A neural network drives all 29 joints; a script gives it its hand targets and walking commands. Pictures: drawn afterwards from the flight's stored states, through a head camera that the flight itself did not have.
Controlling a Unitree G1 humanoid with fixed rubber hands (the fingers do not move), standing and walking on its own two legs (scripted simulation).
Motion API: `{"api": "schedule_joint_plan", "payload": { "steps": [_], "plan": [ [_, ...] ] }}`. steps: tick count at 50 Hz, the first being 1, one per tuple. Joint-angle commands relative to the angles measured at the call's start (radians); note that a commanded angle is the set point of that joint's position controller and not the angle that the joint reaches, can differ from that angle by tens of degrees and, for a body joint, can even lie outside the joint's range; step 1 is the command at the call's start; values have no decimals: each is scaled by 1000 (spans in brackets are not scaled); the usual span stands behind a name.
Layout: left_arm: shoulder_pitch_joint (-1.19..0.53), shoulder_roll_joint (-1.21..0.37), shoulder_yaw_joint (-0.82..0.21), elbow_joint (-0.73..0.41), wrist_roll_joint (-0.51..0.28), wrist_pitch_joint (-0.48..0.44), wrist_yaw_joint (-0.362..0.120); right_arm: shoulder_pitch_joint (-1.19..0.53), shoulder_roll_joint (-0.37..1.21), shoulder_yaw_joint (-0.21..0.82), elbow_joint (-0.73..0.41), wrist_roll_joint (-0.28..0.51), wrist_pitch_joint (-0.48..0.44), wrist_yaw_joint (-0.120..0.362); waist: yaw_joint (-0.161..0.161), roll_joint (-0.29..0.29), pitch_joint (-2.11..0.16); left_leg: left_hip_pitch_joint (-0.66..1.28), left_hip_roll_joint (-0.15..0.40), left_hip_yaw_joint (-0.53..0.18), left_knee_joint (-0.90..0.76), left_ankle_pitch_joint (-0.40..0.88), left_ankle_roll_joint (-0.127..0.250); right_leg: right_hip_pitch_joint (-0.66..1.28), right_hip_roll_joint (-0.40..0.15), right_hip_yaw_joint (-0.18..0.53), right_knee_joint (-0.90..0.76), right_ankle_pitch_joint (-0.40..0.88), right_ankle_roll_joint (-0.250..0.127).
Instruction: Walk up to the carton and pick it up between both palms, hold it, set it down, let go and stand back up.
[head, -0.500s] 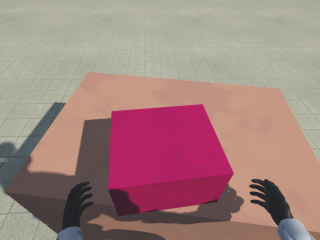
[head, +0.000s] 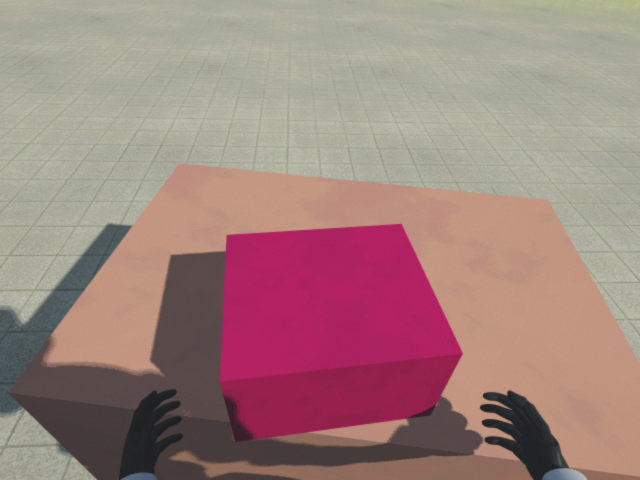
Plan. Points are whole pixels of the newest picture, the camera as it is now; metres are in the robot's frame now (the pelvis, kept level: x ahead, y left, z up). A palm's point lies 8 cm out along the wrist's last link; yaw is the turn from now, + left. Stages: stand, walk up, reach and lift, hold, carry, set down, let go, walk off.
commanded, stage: set down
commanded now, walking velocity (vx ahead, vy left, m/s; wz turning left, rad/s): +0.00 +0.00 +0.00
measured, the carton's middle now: (326, 322) +0.39 +0.02 -0.04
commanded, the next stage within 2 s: let go in 0.80 s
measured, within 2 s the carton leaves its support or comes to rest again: neither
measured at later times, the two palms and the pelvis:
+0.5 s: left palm (137, 470) +0.16 +0.25 -0.06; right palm out of the picture +0.17 -0.23 -0.05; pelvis +0.00 +0.01 +0.00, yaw +0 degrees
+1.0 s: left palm out of the picture +0.16 +0.25 -0.07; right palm out of the picture +0.17 -0.22 -0.05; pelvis +0.00 +0.01 +0.00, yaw +0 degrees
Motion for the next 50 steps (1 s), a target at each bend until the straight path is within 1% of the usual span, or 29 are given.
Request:
{"api": "schedule_joint_plan", "payload": {
  "steps": [1, 4, 5, 6, 11, 13, 14, 15, 16, 17, 19, 21, 22, 25, 27, 28, 29, 30, 31, 32, 33, 34, 40, 43, 44, 45, 47, 48, 50],
  "plan": [
    [-176, 212, -4, -281, 24, 2, -19, -64, -115, -110, -272, -44, -9, -36, -62, 1, 29, -28, -68, 93, -145, 139, 34, 108, -49, 190, -207, 34, 53],
    [-183, 215, -3, -271, 25, 26, -27, -60, -102, -123, -277, -63, 8, -46, -69, 5, 30, -22, -68, 95, -157, 142, 32, 115, -48, 183, -217, 38, 56],
    [-187, 221, -2, -232, 32, 42, -35, -59, -95, -129, -241, -78, 22, -52, -77, 6, 49, -27, -70, 96, -162, 135, 31, 116, -50, 184, -222, 37, 58],
    [-193, 225, 0, -274, 26, 41, -30, -63, -106, -141, -277, -80, 17, -50, -68, 4, 26, -19, -68, 95, -167, 145, 29, 118, -45, 177, -222, 43, 55],
    [-217, 222, -10, -274, 29, 73, -29, -73, -92, -161, -287, -100, 42, -49, -77, 19, 26, -13, -67, 98, -170, 124, 29, 95, -36, 162, -223, 13, 51],
    [-229, 214, -11, -237, 45, 95, -32, -75, -77, -165, -246, -118, 61, -51, -87, 22, 47, -23, -67, 94, -173, 106, 30, 94, -38, 163, -228, -8, 50],
    [-229, 223, -4, -270, 39, 95, -29, -73, -78, -167, -283, -115, 60, -50, -77, 19, 27, -19, -68, 96, -171, 115, 31, 98, -39, 164, -227, 0, 51],
    [-224, 232, -2, -250, 35, 103, -36, -65, -75, -171, -277, -123, 67, -55, -82, 6, 32, -30, -71, 99, -168, 113, 31, 102, -43, 169, -228, 4, 56],
    [-224, 229, -1, -270, 36, 105, -37, -56, -63, -170, -291, -124, 67, -60, -84, 16, 21, -27, -70, 101, -166, 123, 34, 111, -42, 166, -222, 26, 57],
    [-214, 222, -4, -277, 38, 109, -37, -50, -56, -168, -285, -125, 68, -61, -83, 29, 22, -18, -69, 96, -170, 134, 32, 114, -39, 157, -221, 41, 55],
    [-215, 217, -8, -223, 47, 132, -47, -54, -54, -170, -241, -140, 83, -64, -89, 33, 52, -20, -71, 96, -177, 115, 26, 105, -40, 155, -229, 25, 56],
    [-215, 223, -8, -258, 44, 138, -48, -48, -53, -180, -270, -147, 82, -69, -91, 29, 34, -9, -72, 99, -175, 130, 27, 109, -34, 144, -224, 49, 57],
    [-214, 222, -9, -227, 49, 153, -55, -47, -43, -179, -243, -156, 90, -73, -94, 37, 52, -11, -74, 102, -175, 122, 24, 103, -37, 146, -229, 43, 58],
    [-218, 222, -8, -222, 55, 171, -59, -53, -33, -190, -240, -176, 99, -81, -95, 40, 52, -13, -77, 100, -176, 110, 25, 113, -36, 139, -227, 42, 57],
    [-220, 226, -6, -264, 53, 176, -57, -48, -30, -195, -272, -179, 97, -85, -94, 49, 31, 3, -75, 99, -179, 125, 24, 121, -30, 128, -220, 65, 56],
    [-213, 217, -14, -249, 56, 183, -59, -45, -27, -198, -247, -183, 102, -86, -98, 56, 43, 1, -73, 97, -181, 122, 21, 115, -29, 123, -220, 66, 54],
    [-216, 219, -12, -283, 52, 182, -56, -45, -30, -198, -280, -182, 99, -86, -94, 50, 25, 5, -73, 97, -179, 128, 24, 116, -24, 119, -216, 67, 54],
    [-210, 222, -12, -270, 52, 183, -59, -41, -23, -194, -274, -183, 101, -88, -94, 51, 25, 7, -75, 98, -176, 134, 25, 119, -23, 119, -214, 74, 54],
    [-215, 221, -11, -263, 58, 188, -62, -46, -13, -194, -260, -192, 106, -92, -101, 49, 32, 6, -76, 96, -176, 127, 27, 121, -26, 123, -216, 71, 55],
    [-216, 215, -19, -192, 69, 205, -73, -44, 4, -185, -194, -204, 121, -97, -112, 51, 74, -11, -77, 98, -178, 97, 27, 116, -31, 127, -221, 47, 55],
    [-222, 236, -7, -240, 62, 205, -75, -41, 4, -181, -244, -202, 118, -104, -104, 38, 51, -2, -80, 102, -174, 108, 30, 125, -33, 129, -222, 43, 59],
    [-222, 231, -10, -250, 64, 209, -74, -40, 7, -184, -249, -206, 123, -105, -102, 43, 51, 1, -78, 98, -177, 104, 31, 123, -34, 133, -223, 30, 54],
    [-228, 230, -13, -230, 80, 251, -85, -43, 46, -176, -231, -230, 152, -124, -109, 61, 88, -9, -80, 98, -178, 71, 37, 114, -36, 124, -226, -12, 48],
    [-213, 236, -10, -253, 81, 257, -87, -30, 57, -173, -266, -236, 156, -130, -106, 56, 81, 0, -84, 94, -178, 82, 39, 127, -39, 126, -230, 2, 47],
    [-214, 227, -17, -197, 91, 270, -97, -36, 72, -167, -217, -250, 167, -135, -114, 57, 113, -13, -85, 98, -179, 65, 39, 119, -41, 124, -232, -13, 49],
    [-213, 235, -15, -226, 86, 267, -95, -36, 73, -167, -245, -248, 168, -137, -109, 53, 96, -4, -87, 95, -180, 72, 40, 126, -42, 125, -234, -10, 48],
    [-217, 237, -10, -208, 93, 277, -101, -38, 82, -169, -236, -264, 175, -142, -112, 48, 103, -7, -86, 98, -180, 57, 42, 125, -43, 130, -233, -17, 47],
    [-223, 234, -18, -193, 98, 283, -103, -42, 91, -168, -216, -265, 181, -144, -115, 63, 126, -10, -87, 98, -183, 52, 39, 111, -45, 129, -237, -30, 47],
    [-214, 239, -13, -217, 100, 284, -106, -37, 101, -165, -242, -269, 181, -148, -112, 53, 111, 0, -87, 97, -181, 53, 42, 123, -47, 130, -239, -30, 47]
  ]
}}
